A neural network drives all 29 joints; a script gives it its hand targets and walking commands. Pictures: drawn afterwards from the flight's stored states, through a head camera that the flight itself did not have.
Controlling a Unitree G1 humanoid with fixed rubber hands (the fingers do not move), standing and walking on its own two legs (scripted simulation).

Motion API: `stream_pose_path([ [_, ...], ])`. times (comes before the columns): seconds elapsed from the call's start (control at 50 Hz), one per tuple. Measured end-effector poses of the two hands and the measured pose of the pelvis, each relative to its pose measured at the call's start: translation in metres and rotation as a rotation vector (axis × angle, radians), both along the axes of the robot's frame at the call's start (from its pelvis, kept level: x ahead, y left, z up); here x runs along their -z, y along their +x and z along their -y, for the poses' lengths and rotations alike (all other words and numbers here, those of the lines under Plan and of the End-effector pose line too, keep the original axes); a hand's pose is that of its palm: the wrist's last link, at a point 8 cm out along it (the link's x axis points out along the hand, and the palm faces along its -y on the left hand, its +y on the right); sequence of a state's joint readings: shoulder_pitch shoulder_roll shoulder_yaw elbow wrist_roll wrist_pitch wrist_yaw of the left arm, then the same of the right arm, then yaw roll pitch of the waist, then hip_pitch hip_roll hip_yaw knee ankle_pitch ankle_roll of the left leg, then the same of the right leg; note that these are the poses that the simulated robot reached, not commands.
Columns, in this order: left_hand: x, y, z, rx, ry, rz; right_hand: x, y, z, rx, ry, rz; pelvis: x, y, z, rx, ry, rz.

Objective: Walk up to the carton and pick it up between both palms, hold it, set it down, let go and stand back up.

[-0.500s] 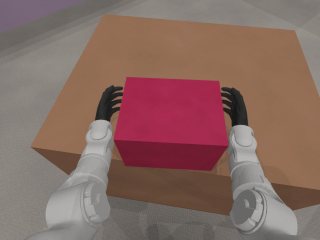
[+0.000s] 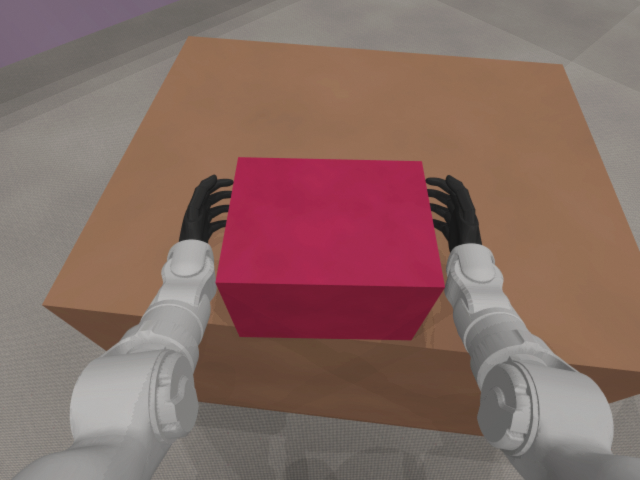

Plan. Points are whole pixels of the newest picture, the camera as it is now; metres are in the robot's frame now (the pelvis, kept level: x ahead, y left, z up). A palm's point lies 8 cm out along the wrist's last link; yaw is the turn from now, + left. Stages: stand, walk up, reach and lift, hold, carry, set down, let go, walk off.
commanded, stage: set down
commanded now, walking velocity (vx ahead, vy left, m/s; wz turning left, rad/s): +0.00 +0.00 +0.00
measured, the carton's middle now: (327, 251) +0.43 +0.00 -0.01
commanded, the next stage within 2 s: none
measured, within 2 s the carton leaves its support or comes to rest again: neither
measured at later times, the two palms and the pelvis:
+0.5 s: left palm (144, 233) +0.43 +0.23 +0.04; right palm (533, 221) +0.43 -0.26 +0.06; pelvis -0.03 -0.01 -0.04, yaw +1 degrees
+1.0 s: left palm (125, 184) +0.44 +0.23 +0.13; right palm (561, 173) +0.44 -0.26 +0.14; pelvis -0.03 -0.01 -0.02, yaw +1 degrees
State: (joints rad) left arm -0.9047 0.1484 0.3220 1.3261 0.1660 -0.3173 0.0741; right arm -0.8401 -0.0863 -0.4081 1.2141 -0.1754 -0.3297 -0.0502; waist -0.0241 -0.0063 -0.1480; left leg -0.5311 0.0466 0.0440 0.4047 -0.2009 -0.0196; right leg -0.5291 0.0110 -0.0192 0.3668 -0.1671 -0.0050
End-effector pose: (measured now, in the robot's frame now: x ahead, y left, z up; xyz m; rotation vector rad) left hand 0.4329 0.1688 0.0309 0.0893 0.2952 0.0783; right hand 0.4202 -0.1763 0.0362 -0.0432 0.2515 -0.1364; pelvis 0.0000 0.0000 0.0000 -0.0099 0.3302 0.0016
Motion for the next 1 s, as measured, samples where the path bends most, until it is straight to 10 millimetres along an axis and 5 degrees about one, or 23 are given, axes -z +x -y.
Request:
stream_pose_path([
  [0.18, -0.008, 0.002, -0.011, -0.048, -0.023, -0.016, -0.006, 0.009, 0.008, 0.004, 0.012, -0.048, 0.014, -0.006, 0.000, 0.010, -0.012, -0.074],
  [0.38, -0.006, -0.006, -0.060, -0.142, 0.035, -0.014, -0.016, 0.010, 0.069, 0.084, -0.012, -0.043, 0.031, -0.023, 0.006, -0.006, -0.009, -0.135],
  [0.48, -0.008, -0.003, -0.067, -0.141, 0.028, 0.024, -0.020, 0.008, 0.088, 0.064, -0.018, -0.023, 0.037, -0.033, 0.012, -0.012, -0.005, -0.167],
  [0.74, -0.063, 0.010, -0.037, -0.059, 0.015, 0.088, -0.057, 0.024, 0.071, -0.004, 0.035, 0.053, 0.034, -0.040, 0.017, -0.021, 0.009, -0.146],
  [1.0, -0.097, 0.005, -0.057, -0.071, 0.025, 0.059, -0.102, 0.017, 0.085, 0.052, 0.028, 0.049, 0.016, -0.031, 0.011, -0.012, 0.002, -0.038],
])
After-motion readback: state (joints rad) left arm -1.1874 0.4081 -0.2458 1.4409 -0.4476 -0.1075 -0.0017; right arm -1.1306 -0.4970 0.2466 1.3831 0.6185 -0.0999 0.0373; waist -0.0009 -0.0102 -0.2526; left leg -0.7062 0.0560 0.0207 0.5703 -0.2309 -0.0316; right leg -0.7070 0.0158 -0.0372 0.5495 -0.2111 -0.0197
